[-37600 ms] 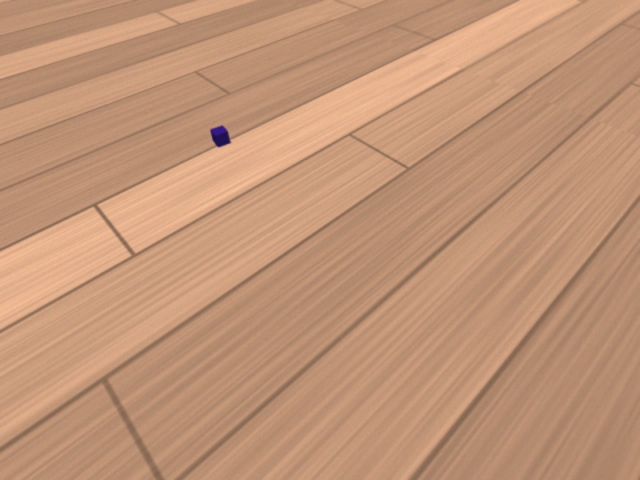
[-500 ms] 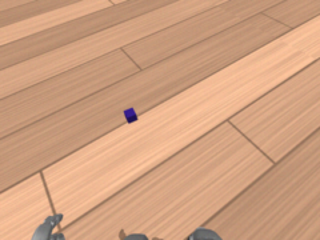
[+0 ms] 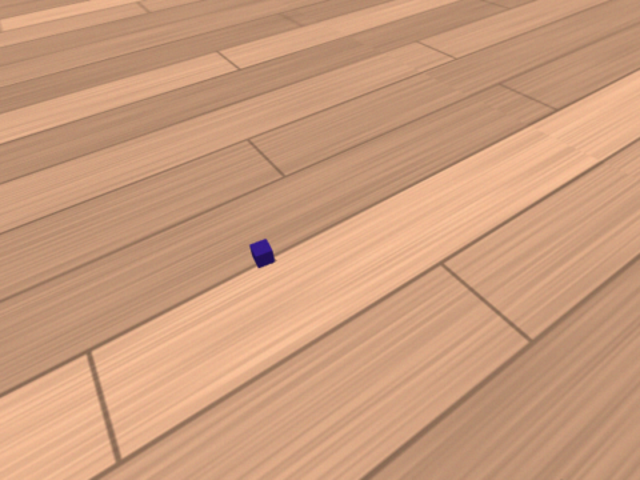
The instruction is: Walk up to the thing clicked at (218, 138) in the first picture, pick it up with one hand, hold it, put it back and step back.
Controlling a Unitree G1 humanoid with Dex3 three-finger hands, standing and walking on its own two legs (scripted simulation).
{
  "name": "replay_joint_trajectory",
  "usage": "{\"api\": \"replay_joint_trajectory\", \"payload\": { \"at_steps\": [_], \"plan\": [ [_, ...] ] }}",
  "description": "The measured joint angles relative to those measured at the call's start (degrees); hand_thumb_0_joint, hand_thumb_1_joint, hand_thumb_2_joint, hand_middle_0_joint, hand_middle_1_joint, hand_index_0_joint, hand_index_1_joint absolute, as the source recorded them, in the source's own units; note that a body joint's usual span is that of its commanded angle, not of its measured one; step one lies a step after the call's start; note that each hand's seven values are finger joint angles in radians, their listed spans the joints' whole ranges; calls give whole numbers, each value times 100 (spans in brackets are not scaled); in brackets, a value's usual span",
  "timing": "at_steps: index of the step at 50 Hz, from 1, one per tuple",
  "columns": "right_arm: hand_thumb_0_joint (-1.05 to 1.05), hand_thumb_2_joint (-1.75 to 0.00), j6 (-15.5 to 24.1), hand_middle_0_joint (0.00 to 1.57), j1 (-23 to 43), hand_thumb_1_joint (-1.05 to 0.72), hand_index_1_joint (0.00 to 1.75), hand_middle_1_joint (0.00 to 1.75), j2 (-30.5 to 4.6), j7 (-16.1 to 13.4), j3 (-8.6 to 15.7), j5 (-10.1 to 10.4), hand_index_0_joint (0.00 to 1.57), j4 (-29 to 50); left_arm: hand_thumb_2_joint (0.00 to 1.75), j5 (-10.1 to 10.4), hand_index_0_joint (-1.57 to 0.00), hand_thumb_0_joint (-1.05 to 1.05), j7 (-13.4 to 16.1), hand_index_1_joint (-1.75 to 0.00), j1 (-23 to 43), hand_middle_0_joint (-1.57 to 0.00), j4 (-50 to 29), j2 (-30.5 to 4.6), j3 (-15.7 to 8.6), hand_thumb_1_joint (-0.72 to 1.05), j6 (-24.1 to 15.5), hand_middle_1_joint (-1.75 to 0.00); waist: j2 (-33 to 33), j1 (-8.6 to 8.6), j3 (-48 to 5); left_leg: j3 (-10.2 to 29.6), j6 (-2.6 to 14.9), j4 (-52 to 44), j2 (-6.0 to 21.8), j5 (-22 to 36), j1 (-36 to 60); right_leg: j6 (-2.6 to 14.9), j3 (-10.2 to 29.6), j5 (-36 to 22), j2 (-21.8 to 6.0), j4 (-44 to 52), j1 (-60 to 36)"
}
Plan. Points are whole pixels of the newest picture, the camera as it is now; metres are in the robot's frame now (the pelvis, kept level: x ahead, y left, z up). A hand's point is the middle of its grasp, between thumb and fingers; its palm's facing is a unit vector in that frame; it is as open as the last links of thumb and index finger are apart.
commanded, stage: step back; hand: left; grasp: from above
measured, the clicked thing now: (262, 253) +1.08 +0.32 -0.73
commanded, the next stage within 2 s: stand in 0.76 s
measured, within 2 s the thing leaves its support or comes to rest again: neither
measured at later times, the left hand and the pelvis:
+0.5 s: hand out of the picture +0.10 +0.27 -0.14, palm faces +0.02 -0.92 -0.39, open 7.4 cm; pelvis +0.02 +0.00 +0.00, yaw +1 degrees
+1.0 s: hand out of the picture +0.14 +0.28 -0.14, palm faces +0.01 -0.94 -0.33, open 7.4 cm; pelvis +0.05 +0.02 +0.01, yaw +1 degrees
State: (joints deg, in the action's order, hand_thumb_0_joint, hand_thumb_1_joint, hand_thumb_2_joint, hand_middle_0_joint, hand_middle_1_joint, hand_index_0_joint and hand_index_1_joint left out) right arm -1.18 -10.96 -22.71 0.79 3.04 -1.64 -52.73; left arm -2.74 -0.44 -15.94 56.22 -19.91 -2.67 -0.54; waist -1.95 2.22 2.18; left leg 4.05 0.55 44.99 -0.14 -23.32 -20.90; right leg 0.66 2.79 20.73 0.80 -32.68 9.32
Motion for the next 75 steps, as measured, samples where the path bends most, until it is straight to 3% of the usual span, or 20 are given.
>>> {"api": "replay_joint_trajectory", "payload": {
  "at_steps": [4, 6, 8, 12, 16, 19, 21, 25, 28, 30, 31, 38, 52, 75],
  "plan": [
    [0, -90, 66, 20, -151, -90, 30, 30, -48, 43, 30, -23, 20, -202, 90, 29, -21, 1, -48, -30, 81, -21, -29, -62, 6, 90, -62, -30, -28, -48, 6, -188, -20, -883, 73, 100, 460, -109, -161, 44, -130, -77, 78],
    [0, -90, 120, 20, -108, -90, 30, 30, 51, 32, 50, -39, 20, -316, 90, 49, -21, 1, -49, -30, 169, -21, -58, -159, 8, 90, -36, -30, 175, -26, 166, -304, -62, -1272, -86, 797, 646, -175, -89, 134, -317, -267, 124],
    [0, -90, 207, 20, -89, -90, 30, 30, 150, 29, 44, -63, 20, -324, 90, 97, -21, 1, -32, -30, 189, -21, -50, -219, 18, 90, 3, -30, 302, -11, 224, -435, -51, -1349, -145, 870, 701, -68, 16, 302, -366, -662, 328],
    [0, -90, 278, 20, -177, -90, 30, 30, 276, 62, 13, -86, 21, -283, 90, 123, -21, 1, -57, -30, 263, -21, 20, -325, 21, 90, 48, -30, 269, -133, 186, -433, 61, -1414, 9, 812, 757, 80, -147, 942, -194, -1401, 765],
    [0, -90, 253, 20, -240, -90, 30, 30, 283, 58, -6, -87, 21, -291, 90, 140, -21, 1, -103, -30, 352, -21, 2, -418, -42, 91, -22, -30, 301, -241, 183, -428, -48, -1390, 78, 764, 787, 83, -277, 473, -252, -838, 812],
    [0, -90, 129, 20, -231, -90, 30, 30, 174, 16, -14, -10, 21, -356, 90, 121, -21, 0, -50, -30, 472, -21, 55, -330, -81, 91, -100, -30, 110, -268, 219, -318, -159, -964, 226, 497, 688, 13, -415, -507, -128, -114, 529],
    [0, -90, 44, 20, -238, -90, 30, 30, 124, -44, -20, 37, 21, -427, 90, 71, -20, 0, -19, -30, 508, -21, 65, -196, -57, 91, -143, -30, -57, -245, 144, -26, -92, -546, 167, 62, 516, 4, -514, -440, -40, -102, 482],
    [0, -90, 71, 20, -202, -90, 30, 30, 104, -72, -51, 74, 20, -527, 90, 54, -21, 0, -22, -30, 600, -21, 74, -48, 15, 90, -106, -30, 18, -129, 62, -114, -46, -120, -45, -429, 342, 13, -441, -321, -179, -69, 429],
    [0, -90, 143, 20, -165, -90, 30, 30, 71, -77, -62, 76, 20, -584, 90, 78, -21, 0, -26, -30, 738, -21, 83, 26, 65, 90, -117, -30, 27, -129, 74, -217, -13, -549, 10, -155, 437, -60, -492, -258, -259, -60, 387],
    [0, -90, 203, 20, -123, -90, 30, 30, 75, -91, -60, 53, 20, -622, 90, 121, -21, 0, -32, -30, 839, -21, 84, 30, 84, 90, -88, -30, 63, -163, 116, -277, -30, -1188, 31, 679, 642, -121, -528, -140, -318, -193, 399],
    [0, -90, 227, 20, -80, -90, 30, 30, 121, -109, -49, 36, 20, -658, 90, 149, -21, 0, -24, -30, 911, -21, 100, 9, 82, 90, -60, -30, 160, -162, 168, -309, -55, -1239, -33, 784, 692, -155, -501, -82, -393, -271, 397],
    [0, -90, 220, 20, 268, -90, 30, 30, 327, -109, -161, 55, 20, -781, 90, 240, -21, 0, 20, -30, 1186, -21, 250, -100, 101, 90, -18, -30, 289, -145, 197, -326, -63, -1265, 55, 585, 758, -203, -480, -237, -294, 172, 167],
    [0, -90, 277, 20, 837, -90, 30, 30, 321, -88, -302, 121, 20, -898, 90, 230, -21, 0, -6, -30, 1253, -21, 768, 3, 265, 91, 8, -30, 196, -138, 193, -396, -41, -2200, 25, 1067, 1339, -259, -431, -759, -316, 1133, -402],
    [0, -90, 180, 20, 414, -90, 30, 30, 260, 5, -273, 82, 20, -1351, 90, 181, -21, 0, -53, -30, 846, -21, 1049, -18, 282, 91, -30, -30, 146, -198, 76, -337, -114, -2609, 72, 1503, 1300, -184, -488, -1111, -262, 1416, -321]
  ]
}}
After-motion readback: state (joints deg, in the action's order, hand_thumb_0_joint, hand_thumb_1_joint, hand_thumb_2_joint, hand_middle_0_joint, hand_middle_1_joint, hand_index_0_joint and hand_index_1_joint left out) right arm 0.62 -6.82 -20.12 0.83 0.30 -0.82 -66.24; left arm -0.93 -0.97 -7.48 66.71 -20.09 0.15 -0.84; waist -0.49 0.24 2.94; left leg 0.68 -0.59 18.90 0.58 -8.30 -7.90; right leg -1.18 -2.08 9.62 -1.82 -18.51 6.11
